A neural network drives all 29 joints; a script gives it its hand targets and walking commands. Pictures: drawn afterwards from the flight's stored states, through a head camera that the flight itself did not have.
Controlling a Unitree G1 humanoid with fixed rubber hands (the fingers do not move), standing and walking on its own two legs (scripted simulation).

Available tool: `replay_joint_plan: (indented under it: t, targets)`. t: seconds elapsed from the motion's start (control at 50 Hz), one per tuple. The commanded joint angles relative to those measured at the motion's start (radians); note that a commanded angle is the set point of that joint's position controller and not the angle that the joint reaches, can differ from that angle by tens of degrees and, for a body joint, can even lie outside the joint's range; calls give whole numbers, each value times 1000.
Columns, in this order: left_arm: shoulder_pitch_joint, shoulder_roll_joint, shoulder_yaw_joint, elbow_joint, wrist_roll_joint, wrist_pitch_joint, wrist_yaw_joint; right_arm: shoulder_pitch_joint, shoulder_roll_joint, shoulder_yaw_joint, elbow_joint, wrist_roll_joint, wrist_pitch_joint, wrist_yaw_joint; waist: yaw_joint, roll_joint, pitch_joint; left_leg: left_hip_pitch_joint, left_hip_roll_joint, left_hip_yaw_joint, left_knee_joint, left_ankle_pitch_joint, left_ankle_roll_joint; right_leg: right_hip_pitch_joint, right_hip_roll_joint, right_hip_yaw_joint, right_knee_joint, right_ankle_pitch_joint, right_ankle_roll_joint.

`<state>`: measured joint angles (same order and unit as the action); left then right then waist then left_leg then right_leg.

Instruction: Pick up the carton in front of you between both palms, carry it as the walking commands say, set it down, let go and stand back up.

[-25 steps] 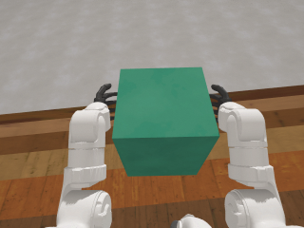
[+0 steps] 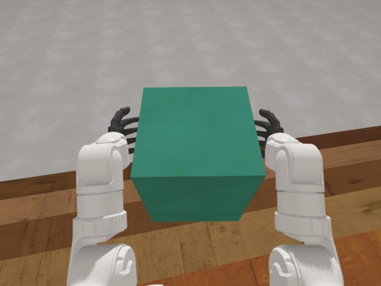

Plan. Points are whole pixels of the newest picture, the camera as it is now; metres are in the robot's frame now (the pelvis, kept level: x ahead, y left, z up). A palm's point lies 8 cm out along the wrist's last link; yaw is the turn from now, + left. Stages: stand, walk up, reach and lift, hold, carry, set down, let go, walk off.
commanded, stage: carry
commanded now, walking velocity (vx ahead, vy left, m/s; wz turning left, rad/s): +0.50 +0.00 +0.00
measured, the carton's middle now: (195, 160) +0.36 +0.00 +0.06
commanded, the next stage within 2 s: none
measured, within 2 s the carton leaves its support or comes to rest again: neither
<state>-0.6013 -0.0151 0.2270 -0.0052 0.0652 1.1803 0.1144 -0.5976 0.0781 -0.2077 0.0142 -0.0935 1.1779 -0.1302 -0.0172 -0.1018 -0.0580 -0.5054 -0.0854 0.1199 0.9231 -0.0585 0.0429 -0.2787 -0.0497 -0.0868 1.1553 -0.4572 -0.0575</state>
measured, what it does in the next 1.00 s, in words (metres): goes down: right foot 0.14 m lower, then left foot 0.16 m lower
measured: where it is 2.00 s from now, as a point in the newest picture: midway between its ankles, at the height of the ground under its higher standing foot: (170, 148)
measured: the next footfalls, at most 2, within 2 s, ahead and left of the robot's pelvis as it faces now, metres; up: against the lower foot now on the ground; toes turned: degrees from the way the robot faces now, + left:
right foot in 0.26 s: +0.31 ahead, -0.01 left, -0.14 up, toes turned +5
left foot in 0.54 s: +0.60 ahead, +0.13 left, -0.30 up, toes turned +18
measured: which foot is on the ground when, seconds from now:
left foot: down 0.00-0.20, up 0.22-0.52, down 0.54-0.82, up 0.84-1.00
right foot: down 0.00-0.00, up 0.02-0.24, down 0.26-0.48, up 0.50-0.82, down 0.84-1.00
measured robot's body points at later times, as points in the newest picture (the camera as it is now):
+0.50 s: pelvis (180, 194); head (168, 56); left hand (117, 106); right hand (192, 95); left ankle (163, 231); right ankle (191, 280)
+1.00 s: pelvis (174, 138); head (170, 59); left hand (144, 92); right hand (193, 89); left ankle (156, 196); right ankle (176, 201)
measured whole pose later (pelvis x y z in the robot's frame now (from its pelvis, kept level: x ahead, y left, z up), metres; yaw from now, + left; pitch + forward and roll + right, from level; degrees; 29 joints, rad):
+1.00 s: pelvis +0.89 +0.08 -0.46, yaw +4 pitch +3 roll +0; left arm -0.47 -0.04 0.15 0.13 0.05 1.03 0.13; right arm -0.48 0.03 -0.16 0.14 -0.05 1.06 -0.13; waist 0.05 0.00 -0.01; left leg -0.65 0.00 -0.08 1.27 -0.36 0.03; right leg -0.43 0.18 -0.10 0.87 -0.39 -0.20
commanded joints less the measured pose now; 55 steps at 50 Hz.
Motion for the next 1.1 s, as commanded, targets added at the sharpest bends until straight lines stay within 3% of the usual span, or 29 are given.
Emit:
replay_joint_plan:
  t: [0.0,0.06,0.1,0.14,0.16,0.2,0.22,0.28,0.3,0.32,0.34,0.4,0.44,0.48,0.52,0.56,0.62,0.66,0.7,0.72,0.76,0.78,0.8,0.82,0.84,0.9,0.92,0.98,1.08]
  targets:
    - [-802,-1045,-696,-48,-390,-8,-226,-736,976,678,-19,464,-24,279,-144,236,-84,594,196,-688,-386,347,136,-720,124,134,92,-249,47]
    - [-714,-1046,-615,-26,-345,-36,-198,-911,1079,793,-160,597,-51,285,-114,10,-242,349,120,-498,-305,301,52,-238,180,25,-263,114,56]
    - [-584,-1010,-579,33,-298,-40,-191,-853,1095,779,-140,629,-50,281,-111,59,-282,117,48,-349,-153,98,25,5,117,102,-336,542,17]
    - [-512,-976,-550,81,-258,-29,-187,-866,1093,778,-86,650,-41,281,-7,43,-293,-35,-2,-230,-16,14,7,244,165,-10,-617,886,7]
    - [-455,-945,-513,150,-216,-21,-184,-866,1081,757,-40,648,-35,284,46,74,-304,-32,20,-178,130,104,-6,322,121,37,-770,1035,-4]
    - [-426,-875,-461,223,-157,-8,-180,-831,1040,669,129,584,-13,289,164,-141,-267,-404,-37,-89,624,-602,-26,643,-79,198,-759,1224,-123]
    - [-446,-853,-463,224,-172,2,-174,-750,1000,583,211,546,4,285,180,-104,-313,-656,-38,-195,717,-742,-11,878,-201,420,-575,1292,-202]
    - [-772,-1044,-627,27,-344,-35,-183,-872,1058,531,43,503,-4,272,148,130,-359,-703,120,-508,471,-533,-23,667,-341,757,-395,887,-276]
    - [-955,-1075,-699,-126,-441,-56,-185,-1000,1014,545,-133,531,-18,267,134,307,-345,-436,99,-324,233,-401,-45,355,-211,730,-439,644,-272]
    - [-1016,-1132,-765,-209,-514,-52,-179,-956,1007,536,-104,504,-20,253,147,360,-316,-246,67,-221,81,-138,-59,172,-86,603,-459,387,-223]
    - [-1033,-1178,-820,-284,-575,-51,-174,-831,993,523,-77,461,-22,239,125,224,-332,-120,60,-167,104,76,-58,58,-72,515,-404,264,-190]
    - [-873,-1163,-847,-191,-632,-54,-195,-626,859,460,-57,303,-54,191,127,149,-283,412,-12,18,-336,621,-77,-295,172,112,-182,20,-92]
    - [-736,-1175,-799,-26,-609,-66,-224,-552,797,462,-28,231,-69,174,54,51,-358,758,-5,61,-378,755,-37,-404,168,37,24,135,-58]
    - [-734,-1157,-790,43,-596,-75,-251,-483,740,453,24,190,-89,181,-182,293,-364,1052,233,-256,-376,726,200,-735,231,39,760,-392,43]
    - [-651,-1108,-777,112,-578,-70,-271,-486,749,494,29,201,-106,182,-137,236,-506,1172,441,-625,-197,564,254,-971,112,277,657,-158,-11]
    - [-643,-1112,-668,21,-511,-83,-257,-631,915,648,-61,336,-121,203,-36,5,-497,843,515,-597,-245,282,301,-762,22,277,397,9,38]
    - [-749,-1071,-706,-162,-486,-110,-246,-987,973,815,-410,540,-161,207,-29,-84,-374,408,272,-379,-185,-84,179,-480,56,80,-80,350,90]
    - [-517,-1027,-667,-44,-378,-127,-214,-762,1017,854,-260,549,-153,210,-18,143,-412,345,188,-81,-14,-40,114,-247,95,-22,-270,711,51]
    - [-471,-1019,-703,-70,-339,-146,-201,-610,1015,833,-191,549,-166,226,-78,82,-382,246,74,6,169,-219,70,-52,111,-68,-489,994,46]
    - [-382,-1017,-715,-26,-320,-143,-203,-565,999,829,-150,536,-166,236,-41,119,-372,180,84,28,200,-265,55,51,112,-62,-650,1068,45]
    - [-362,-930,-693,-38,-295,-156,-201,-553,995,828,-84,521,-166,247,161,159,-379,32,124,106,467,49,10,402,97,-50,-711,1073,-13]
    - [-367,-899,-689,-43,-294,-161,-201,-604,1000,829,-100,521,-166,250,227,-46,-340,-99,52,67,784,-407,-9,471,-20,101,-777,1064,-96]
    - [-368,-873,-655,0,-284,-153,-200,-602,970,787,-64,488,-156,242,193,-123,-347,-386,12,-73,900,-612,-8,634,-118,271,-529,1081,-143]
    - [-373,-879,-685,39,-310,-142,-200,-526,930,728,0,436,-139,229,97,-89,-437,-557,65,-211,789,-510,23,763,-213,563,-435,836,-171]
    - [-433,-931,-737,9,-345,-142,-207,-518,928,710,-23,419,-128,222,78,-96,-494,-538,89,-259,636,-406,22,715,-255,616,-466,626,-156]
    - [-448,-1023,-748,58,-403,-145,-232,-487,943,699,75,370,-132,225,80,178,-323,-371,76,-149,279,-320,-25,335,-105,432,-514,965,-66]
    - [-515,-1074,-782,25,-436,-164,-239,-500,968,689,42,380,-149,235,72,62,-342,-306,65,-137,253,-298,-24,264,-126,454,-505,1068,-83]
    - [-576,-1176,-849,-10,-502,-195,-250,-519,1011,691,1,388,-189,239,138,147,-400,-321,94,-114,104,183,-19,274,-17,416,-254,703,-88]
    - [-632,-1160,-860,-72,-556,-232,-255,-530,954,678,-100,364,-233,205,97,55,-328,276,-31,58,-220,546,-10,-196,73,164,-134,381,-75]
